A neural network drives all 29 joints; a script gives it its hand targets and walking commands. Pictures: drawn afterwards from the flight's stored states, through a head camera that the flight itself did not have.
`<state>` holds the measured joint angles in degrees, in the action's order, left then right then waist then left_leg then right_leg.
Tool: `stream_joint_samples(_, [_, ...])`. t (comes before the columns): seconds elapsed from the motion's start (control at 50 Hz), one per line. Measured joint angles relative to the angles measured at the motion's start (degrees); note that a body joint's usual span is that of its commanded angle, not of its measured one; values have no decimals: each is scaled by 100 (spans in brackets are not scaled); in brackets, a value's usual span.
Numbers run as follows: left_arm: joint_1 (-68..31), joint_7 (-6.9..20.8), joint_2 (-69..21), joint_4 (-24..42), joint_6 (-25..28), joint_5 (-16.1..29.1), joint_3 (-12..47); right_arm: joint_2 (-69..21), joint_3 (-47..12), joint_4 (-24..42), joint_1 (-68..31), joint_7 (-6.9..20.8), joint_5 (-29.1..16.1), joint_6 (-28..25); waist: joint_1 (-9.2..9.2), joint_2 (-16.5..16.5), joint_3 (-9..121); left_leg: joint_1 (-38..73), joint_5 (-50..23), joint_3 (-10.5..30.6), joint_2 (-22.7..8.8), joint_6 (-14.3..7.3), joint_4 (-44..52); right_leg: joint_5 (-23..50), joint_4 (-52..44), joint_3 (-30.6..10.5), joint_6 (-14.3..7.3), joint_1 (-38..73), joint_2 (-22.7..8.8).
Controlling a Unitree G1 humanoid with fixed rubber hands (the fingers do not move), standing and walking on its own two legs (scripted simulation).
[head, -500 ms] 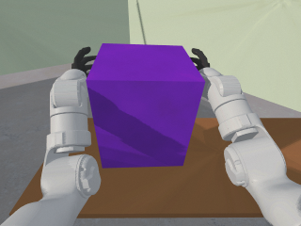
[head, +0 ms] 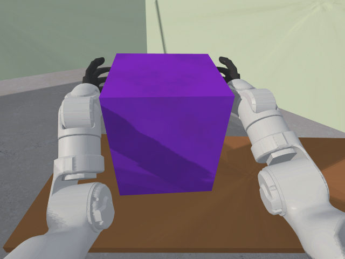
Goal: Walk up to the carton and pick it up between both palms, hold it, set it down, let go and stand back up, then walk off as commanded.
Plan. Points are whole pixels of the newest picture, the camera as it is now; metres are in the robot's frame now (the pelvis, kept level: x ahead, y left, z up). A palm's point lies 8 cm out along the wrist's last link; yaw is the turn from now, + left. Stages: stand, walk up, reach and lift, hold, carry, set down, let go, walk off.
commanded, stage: hold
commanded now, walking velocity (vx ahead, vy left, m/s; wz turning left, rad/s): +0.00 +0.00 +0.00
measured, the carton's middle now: (164, 123) +0.34 +0.01 +0.23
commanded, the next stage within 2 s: set down in 0.62 s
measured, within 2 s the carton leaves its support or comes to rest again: neither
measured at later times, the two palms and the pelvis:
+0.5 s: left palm (91, 88) +0.35 +0.16 +0.31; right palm (234, 88) +0.35 -0.14 +0.31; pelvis +0.00 +0.00 +0.00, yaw -1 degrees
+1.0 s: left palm (75, 71) +0.34 +0.18 +0.35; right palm (226, 74) +0.36 -0.12 +0.34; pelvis -0.01 +0.00 +0.00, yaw +1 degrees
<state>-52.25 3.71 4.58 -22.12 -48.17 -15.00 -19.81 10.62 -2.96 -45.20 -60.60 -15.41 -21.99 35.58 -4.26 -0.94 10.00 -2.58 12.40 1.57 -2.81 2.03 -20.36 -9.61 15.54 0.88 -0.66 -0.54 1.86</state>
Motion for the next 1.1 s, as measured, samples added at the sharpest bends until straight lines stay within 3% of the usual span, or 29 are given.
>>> stream_joint_samples(0.28, [89, 30, -43, 365, -145, -31, 23, -7, 56, 409, 169, -62, -32, 113, -49, 146, -64, 109, 36, -17, 40, -44, -21, -1, -39, -19, 45, 135, -40])
stream_joint_samples(0.66, [-189, 53, -3, -91, -82, -112, -84, -49, 200, -70, -97, 72, 171, 67, 33, 52, 24, -53, -95, -6, 30, -15, 36, 62, 25, -10, 2, -80, -28])
stream_joint_samples(0.78, [-358, -128, 75, -130, 4, 84, -33, -15, 257, -147, -256, 57, 80, -99, -12, 6, -108, -90, -99, 98, 63, -23, -56, -9, 176, 92, 9, -104, -57])
stream_joint_samples(0.9, [-596, -81, 52, -506, 507, -4, -333, -182, 626, -402, -390, 172, 518, -510, 62, 13, -28, -59, -102, 103, 63, -16, -33, -19, 180, 97, -2, -85, -56])
stream_joint_samples(1.0, [-875, 245, 42, -823, 868, -437, -690, -369, 1004, -737, -512, 407, 1138, -956, 201, -23, -143, 194, -118, 75, 76, -39, 88, -37, 138, 71, 5, 124, -71])
stream_joint_samples(1.1, [-679, 442, 36, -619, 897, -680, -602, -613, 1200, -760, -179, 508, 1404, -1350, 248, -139, -244, 420, -154, 120, 98, -29, 239, -36, 9, 119, 3, 363, -93])
